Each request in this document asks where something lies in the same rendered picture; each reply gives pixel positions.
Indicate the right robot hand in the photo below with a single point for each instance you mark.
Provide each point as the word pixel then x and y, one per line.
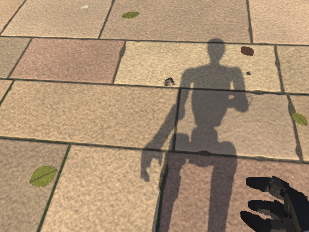
pixel 292 216

